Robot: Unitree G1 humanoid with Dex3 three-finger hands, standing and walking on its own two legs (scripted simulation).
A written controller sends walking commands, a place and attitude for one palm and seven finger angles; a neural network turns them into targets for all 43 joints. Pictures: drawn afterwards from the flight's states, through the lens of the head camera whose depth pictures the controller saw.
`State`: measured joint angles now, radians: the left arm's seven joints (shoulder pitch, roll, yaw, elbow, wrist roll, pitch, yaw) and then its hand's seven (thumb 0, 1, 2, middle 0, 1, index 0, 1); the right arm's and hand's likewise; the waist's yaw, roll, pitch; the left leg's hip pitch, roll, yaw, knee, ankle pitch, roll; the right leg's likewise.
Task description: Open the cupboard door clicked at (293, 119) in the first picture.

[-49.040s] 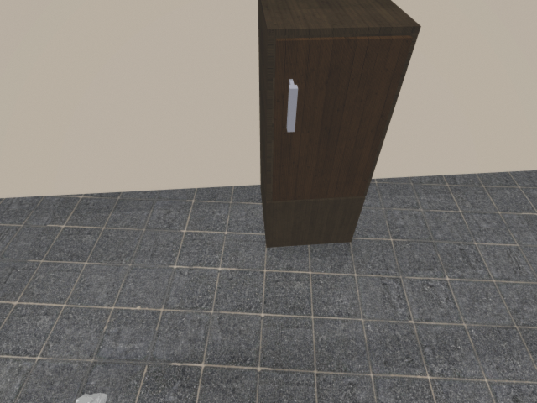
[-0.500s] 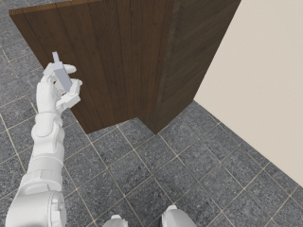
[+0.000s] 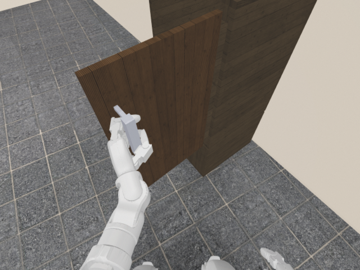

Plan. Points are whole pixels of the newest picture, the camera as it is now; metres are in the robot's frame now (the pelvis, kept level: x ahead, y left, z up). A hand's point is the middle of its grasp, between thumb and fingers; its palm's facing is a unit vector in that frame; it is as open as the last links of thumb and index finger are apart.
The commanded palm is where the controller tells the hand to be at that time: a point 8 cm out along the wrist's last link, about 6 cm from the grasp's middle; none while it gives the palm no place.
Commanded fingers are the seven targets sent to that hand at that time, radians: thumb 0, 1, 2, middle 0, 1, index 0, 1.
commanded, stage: pull the door open along its arc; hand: left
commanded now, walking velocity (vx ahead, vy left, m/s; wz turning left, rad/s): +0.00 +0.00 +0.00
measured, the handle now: (128, 131) +0.42 +0.13 +0.05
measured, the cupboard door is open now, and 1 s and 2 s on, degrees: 93 100 100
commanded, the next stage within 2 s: open thumb and fingers to let go in 0.06 s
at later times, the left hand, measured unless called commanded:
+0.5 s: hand (157, 153) +0.36 +0.06 +0.05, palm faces +0.39 -0.92 -0.02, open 8.8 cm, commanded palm +0.32 +0.10 +0.04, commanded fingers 0.00 -0.36 0.36 -0.31 -1.22 -0.31 -1.22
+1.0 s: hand (159, 154) +0.36 +0.05 +0.05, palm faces +0.35 -0.94 -0.02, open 14.9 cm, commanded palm +0.31 +0.10 +0.04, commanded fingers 0.00 -0.50 0.30 -0.15 -0.30 -0.15 -0.30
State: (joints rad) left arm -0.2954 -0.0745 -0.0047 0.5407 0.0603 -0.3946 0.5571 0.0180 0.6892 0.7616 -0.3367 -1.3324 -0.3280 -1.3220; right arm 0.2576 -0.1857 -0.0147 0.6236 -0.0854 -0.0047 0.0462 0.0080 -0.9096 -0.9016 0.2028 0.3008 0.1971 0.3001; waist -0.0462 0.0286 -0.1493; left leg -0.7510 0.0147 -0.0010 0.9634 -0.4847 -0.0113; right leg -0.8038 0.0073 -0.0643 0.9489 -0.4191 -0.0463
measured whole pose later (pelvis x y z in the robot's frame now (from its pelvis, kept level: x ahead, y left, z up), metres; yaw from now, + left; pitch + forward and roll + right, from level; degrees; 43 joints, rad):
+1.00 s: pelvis -0.02 +0.00 +0.00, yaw +1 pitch +14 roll +0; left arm -0.31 -0.13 -0.09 0.57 0.10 -0.36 0.63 -0.01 -0.49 0.30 -0.32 -0.71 -0.30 -0.73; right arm 0.22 -0.18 -0.02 0.66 -0.09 -0.01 0.02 0.01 -0.91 -0.90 0.20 0.30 0.20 0.30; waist -0.04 0.03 -0.15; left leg -0.76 0.00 -0.01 0.98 -0.47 -0.01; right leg -0.81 0.00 -0.07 0.97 -0.41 -0.05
